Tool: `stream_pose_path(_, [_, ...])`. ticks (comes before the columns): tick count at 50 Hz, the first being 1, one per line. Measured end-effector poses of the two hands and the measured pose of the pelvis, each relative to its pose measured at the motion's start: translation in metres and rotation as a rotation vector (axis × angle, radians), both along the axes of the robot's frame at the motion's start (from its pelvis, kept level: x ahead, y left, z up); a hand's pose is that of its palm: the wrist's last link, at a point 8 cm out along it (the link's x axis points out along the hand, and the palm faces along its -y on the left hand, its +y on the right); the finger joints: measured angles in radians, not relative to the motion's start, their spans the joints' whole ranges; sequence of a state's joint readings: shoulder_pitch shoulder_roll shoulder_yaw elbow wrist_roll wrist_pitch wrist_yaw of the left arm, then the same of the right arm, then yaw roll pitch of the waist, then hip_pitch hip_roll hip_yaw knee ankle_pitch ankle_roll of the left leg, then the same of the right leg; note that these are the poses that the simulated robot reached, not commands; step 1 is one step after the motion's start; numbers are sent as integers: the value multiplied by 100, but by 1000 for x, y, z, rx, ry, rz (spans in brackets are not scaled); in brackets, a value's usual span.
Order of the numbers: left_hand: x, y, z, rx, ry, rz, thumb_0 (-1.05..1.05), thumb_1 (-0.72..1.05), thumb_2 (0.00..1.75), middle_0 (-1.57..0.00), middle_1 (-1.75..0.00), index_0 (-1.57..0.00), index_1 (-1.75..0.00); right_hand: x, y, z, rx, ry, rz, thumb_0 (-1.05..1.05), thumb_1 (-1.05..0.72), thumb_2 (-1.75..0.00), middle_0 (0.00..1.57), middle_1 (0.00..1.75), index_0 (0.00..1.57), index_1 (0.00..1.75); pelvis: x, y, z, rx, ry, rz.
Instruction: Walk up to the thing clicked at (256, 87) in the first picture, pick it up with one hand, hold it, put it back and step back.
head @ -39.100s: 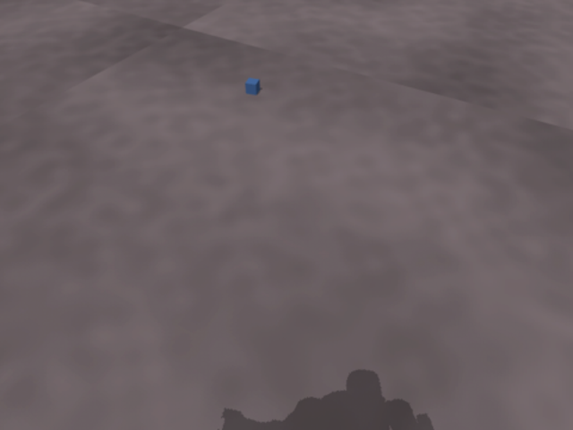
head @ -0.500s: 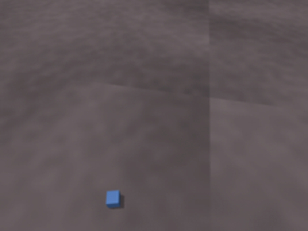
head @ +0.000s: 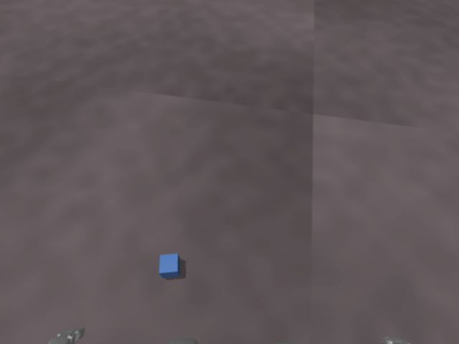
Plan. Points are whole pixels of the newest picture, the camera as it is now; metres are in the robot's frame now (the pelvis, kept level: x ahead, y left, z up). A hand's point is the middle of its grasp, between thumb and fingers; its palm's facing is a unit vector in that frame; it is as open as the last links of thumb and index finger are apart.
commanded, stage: step back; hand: left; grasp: from above
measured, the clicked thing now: (170, 265) +0.45 +0.26 -0.74
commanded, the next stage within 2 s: none
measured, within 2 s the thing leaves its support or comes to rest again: neither
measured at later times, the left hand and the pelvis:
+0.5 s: hand out of the picture +0.02 +0.30 -0.17, palm faces -0.10 -0.92 -0.37, open 7.4 cm; pelvis -0.09 +0.04 -0.01, yaw -5 degrees
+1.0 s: hand out of the picture -0.09 +0.29 -0.14, palm faces -0.01 -0.91 -0.41, open 7.4 cm; pelvis -0.24 +0.03 -0.02, yaw +0 degrees
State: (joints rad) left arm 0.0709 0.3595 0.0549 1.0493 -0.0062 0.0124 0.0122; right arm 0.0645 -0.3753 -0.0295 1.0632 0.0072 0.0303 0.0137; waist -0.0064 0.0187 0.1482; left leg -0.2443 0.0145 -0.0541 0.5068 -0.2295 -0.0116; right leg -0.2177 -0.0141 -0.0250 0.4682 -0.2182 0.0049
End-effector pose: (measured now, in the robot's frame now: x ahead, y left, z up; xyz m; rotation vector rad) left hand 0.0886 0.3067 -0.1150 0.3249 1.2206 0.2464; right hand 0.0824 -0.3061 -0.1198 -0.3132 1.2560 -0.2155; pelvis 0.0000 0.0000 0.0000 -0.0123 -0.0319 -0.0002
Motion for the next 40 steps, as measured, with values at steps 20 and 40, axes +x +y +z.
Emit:
stream_pose_path(20, [-31, 38, -18, -13, -35, -99, 1, 91, 90, -20, -30, -20, -30, -94, 39, 14, -78, 17, -18, 0, -90, -90, 20, 30, 20, 30, -70, 43, -6, -11, 20, -42])
stream_pose_path(40, [-170, 8, 20, 55, -21, -98, 1, 90, 90, -20, -30, -20, -30, -192, 3, -4, -2, -71, -58, 0, -91, -90, 20, 30, 20, 30, -175, 13, -2, 57, 0, -90])
